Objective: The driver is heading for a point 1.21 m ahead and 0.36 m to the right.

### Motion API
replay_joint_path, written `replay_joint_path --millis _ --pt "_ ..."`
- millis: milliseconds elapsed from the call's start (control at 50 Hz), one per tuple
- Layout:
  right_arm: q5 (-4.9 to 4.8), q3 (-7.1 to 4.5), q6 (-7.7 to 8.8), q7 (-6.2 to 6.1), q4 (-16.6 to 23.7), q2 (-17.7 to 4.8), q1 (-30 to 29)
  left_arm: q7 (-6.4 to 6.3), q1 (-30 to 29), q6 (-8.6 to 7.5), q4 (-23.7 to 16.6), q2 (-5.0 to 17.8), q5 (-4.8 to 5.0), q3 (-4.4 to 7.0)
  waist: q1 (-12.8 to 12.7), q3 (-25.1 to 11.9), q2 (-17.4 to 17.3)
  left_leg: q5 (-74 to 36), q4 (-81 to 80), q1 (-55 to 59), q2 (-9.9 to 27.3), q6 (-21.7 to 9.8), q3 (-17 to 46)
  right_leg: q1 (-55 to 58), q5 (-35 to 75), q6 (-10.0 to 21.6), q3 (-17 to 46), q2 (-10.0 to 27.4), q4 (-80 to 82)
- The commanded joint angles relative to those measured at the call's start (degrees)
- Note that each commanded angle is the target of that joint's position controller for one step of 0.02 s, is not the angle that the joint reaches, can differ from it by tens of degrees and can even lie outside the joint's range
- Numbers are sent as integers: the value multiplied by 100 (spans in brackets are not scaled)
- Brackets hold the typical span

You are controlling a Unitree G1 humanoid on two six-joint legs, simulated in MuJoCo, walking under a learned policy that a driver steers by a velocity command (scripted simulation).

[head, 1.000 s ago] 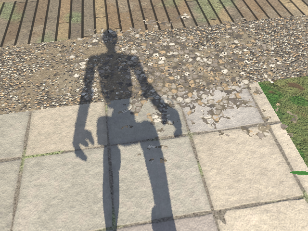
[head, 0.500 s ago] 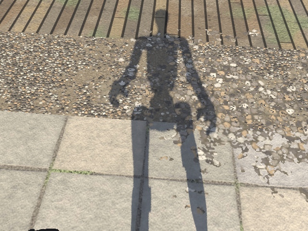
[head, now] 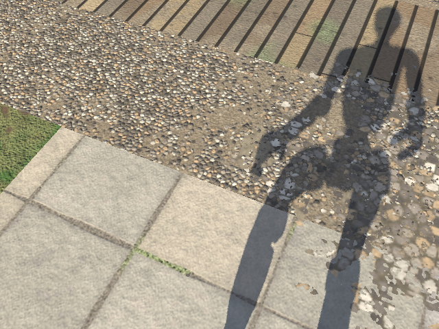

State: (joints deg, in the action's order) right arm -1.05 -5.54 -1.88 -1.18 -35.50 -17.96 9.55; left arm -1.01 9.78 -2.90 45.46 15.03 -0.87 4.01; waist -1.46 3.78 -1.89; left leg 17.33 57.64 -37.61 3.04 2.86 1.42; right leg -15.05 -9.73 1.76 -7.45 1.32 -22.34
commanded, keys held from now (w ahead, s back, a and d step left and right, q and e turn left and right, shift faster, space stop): q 0.18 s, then e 0.82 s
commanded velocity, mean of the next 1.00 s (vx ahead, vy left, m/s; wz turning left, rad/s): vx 0.03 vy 0.00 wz -0.11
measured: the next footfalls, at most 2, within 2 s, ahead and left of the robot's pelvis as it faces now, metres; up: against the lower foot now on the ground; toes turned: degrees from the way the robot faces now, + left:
left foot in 0.20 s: +0.13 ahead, +0.15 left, +0.00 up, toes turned +9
right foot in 0.60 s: +0.10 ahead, -0.08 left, +0.00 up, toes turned -2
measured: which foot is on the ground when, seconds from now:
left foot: up 0.00-0.18, down 0.20-0.62, up 0.64-1.00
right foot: down 0.00-0.20, up 0.22-0.58, down 0.60-1.00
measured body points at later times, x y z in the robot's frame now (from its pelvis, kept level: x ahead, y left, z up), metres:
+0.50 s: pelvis +0.07 +0.04 -0.01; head +0.10 +0.05 +0.44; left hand +0.16 +0.33 -0.13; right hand +0.29 -0.18 -0.10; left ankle +0.09 +0.14 -0.74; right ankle +0.08 -0.10 -0.72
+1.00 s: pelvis +0.07 +0.02 +0.00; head +0.11 +0.01 +0.45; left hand +0.27 +0.29 -0.09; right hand +0.20 -0.28 -0.10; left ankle +0.11 +0.17 -0.72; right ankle +0.06 -0.08 -0.74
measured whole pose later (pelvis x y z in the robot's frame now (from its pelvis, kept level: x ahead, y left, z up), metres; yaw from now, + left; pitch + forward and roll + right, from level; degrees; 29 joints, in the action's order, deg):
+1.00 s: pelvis +0.07 +0.02 +0.00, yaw -12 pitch +3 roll +2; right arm -0.7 -5.2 0.0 -1.7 -41.0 -16.0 4.9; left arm -1.6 9.8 2.3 39.8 18.1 0.9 4.6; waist -1.7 1.7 0.3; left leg 20.6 39.1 -21.9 -2.1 4.3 5.0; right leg -17.4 -13.6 2.0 9.3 -3.8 -29.0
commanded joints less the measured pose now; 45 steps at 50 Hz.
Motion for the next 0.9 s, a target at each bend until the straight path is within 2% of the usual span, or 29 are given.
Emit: replay_joint_path --millis 20,100,140,160,180,200,220,240,260,280,300,340,380,440,500,540,580,600,620,640,660,680,700,720,740,780,840,900 --pt "10 -28 16 88 366 -192 174 -76 -515 11 -439 1001 63 242 156 -998 829 -704 -712 721 135 -46 -38 530 2535 1033 530 1541 654" --pt "18 -79 -47 224 597 -294 -271 -34 -333 113 -344 1181 168 301 3 -796 915 -483 -1562 982 14 -229 -293 786 1993 862 351 1662 401" --pt "11 -123 -70 276 666 -331 -259 -18 -317 149 -329 1249 250 327 61 -760 950 -390 -2175 1186 -90 -385 -420 1013 2010 715 329 1732 53" --pt "16 -150 -64 286 628 -335 -102 -17 -355 164 -320 1233 300 327 177 -786 915 -716 -2741 1552 -214 -499 -536 996 2035 560 195 1645 -292" --pt "46 -238 -44 241 546 -513 194 1 -133 162 -235 1108 297 306 267 -928 673 -1345 -3287 2265 -370 -683 -476 788 2023 301 -47 1368 -969" --pt "98 -385 -8 122 550 -1060 579 36 99 135 -257 860 127 219 309 -1316 -362 -3650 -3401 3642 462 -1056 713 -300 870 -133 -342 905 -2306" --pt "221 -373 20 45 720 -1459 455 84 127 101 -530 528 -116 24 133 -1615 -1685 -5386 -3210 4584 1969 -2291 2592 -2081 -2935 -572 -191 141 -4040" --pt "256 -189 100 81 641 -865 656 116 -145 112 -431 800 21 101 514 -2130 -891 -5146 -3333 4254 2095 -2579 2446 -2128 -3056 -608 745 220 -4676" --pt "251 -65 180 111 544 -575 440 126 -260 169 -403 868 189 118 418 -1823 -590 -4677 -3322 3997 1725 -2251 1784 -2114 -2746 -550 887 388 -4676" --pt "193 11 224 113 459 -346 145 95 -216 212 -302 727 189 84 259 -1601 -413 -4016 -3345 3749 1357 -1853 1358 -2096 -2458 -517 944 498 -4282" --pt "162 81 228 100 416 -201 -125 53 -222 266 -222 720 128 76 168 -1417 -395 -3617 -3445 3381 1198 -1636 1093 -1866 -2160 -560 970 570 -3904" --pt "278 114 251 69 309 -194 -486 31 94 368 -56 661 118 60 -105 -1271 -534 -3701 -3603 2493 954 -1546 515 -893 -1593 -667 821 423 -3443" --pt "329 96 284 35 201 -219 -565 15 100 403 -32 566 136 0 -50 -1192 -599 -3334 -3649 2372 905 -1531 283 -513 -1335 -685 757 350 -2746" --pt "269 -1 214 -54 41 -516 -419 -4 -121 451 -195 778 164 37 154 -1035 -654 -2643 -3702 2541 1240 -1705 553 -618 -1379 -613 646 267 -2511" --pt "206 -40 127 -128 -50 -572 -401 15 -159 495 -288 777 177 63 215 -837 -618 -2224 -3707 2666 1476 -1722 732 -815 -1570 -469 553 242 -2512" --pt "157 -53 90 -161 -89 -546 -501 55 -42 509 -286 669 167 59 136 -804 -572 -2275 -3554 2697 1492 -1624 630 -683 -1480 -341 432 192 -2198" --pt "57 -74 41 -195 -131 -529 -650 114 280 503 -202 583 144 64 -68 -821 -519 -2130 -3183 2588 1337 -1340 325 -199 -771 -132 233 31 -1240" --pt "-5 -83 27 -204 -223 -456 -503 128 364 494 -204 699 85 95 -81 -720 -256 -1529 -2771 2408 1061 -977 54 34 -1 80 503 55 -538" --pt "116 -53 38 -199 -170 -210 -348 59 457 465 -268 1280 30 237 142 -758 1071 -533 -1360 1564 414 -380 -676 577 1574 530 2032 1031 -36" --pt "190 -7 79 -219 129 -132 -918 65 514 425 -346 1629 -26 303 -114 -511 2027 1717 -397 240 -571 -13 -644 786 2623 1610 3611 2058 399" --pt "181 -42 101 -218 159 -227 -1196 79 643 303 -407 1520 -161 272 -329 -707 1486 2204 686 -48 -518 -8 55 859 2471 1934 3791 2143 510" --pt "106 -88 91 -193 76 -298 -1060 64 415 211 -447 1416 -130 250 -142 -706 1107 1784 1052 -167 -380 -50 277 935 2260 1679 3311 1849 375" --pt "108 -118 72 -203 -64 -309 -879 27 107 190 -518 1329 -1 250 21 -668 777 1322 1044 -226 -301 -30 309 928 2113 1355 2887 1527 254" --pt "149 -152 55 -228 -109 -400 -814 -13 -86 204 -579 1183 119 208 92 -665 713 986 910 -231 -238 8 346 928 2088 1178 2705 1393 225" --pt "158 -156 62 -233 -122 -365 -797 -55 -108 231 -607 1068 155 169 133 -753 751 753 895 -32 -262 61 321 867 2251 1114 2571 1250 196" --pt "112 -123 95 -216 -139 -233 -689 -98 42 284 -636 1045 147 173 131 -917 770 458 569 129 -361 137 252 1004 2347 1099 2422 1068 151" --pt "86 -63 156 -194 -98 -132 -831 -148 208 345 -683 1164 169 241 5 -946 853 289 -486 292 -401 215 281 1189 1984 1075 2517 973 86" --pt "63 -53 207 -131 -94 -180 -826 -131 128 414 -804 1282 157 299 -44 -878 1055 352 -1201 825 -472 223 283 806 1427 1114 2771 936 88"
Keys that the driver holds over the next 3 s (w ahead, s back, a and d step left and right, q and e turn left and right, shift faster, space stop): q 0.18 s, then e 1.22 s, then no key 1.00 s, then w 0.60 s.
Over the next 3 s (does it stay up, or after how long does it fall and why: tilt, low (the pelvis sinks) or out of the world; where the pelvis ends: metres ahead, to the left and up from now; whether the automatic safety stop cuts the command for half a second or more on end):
stays up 0.22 -0.07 -0.01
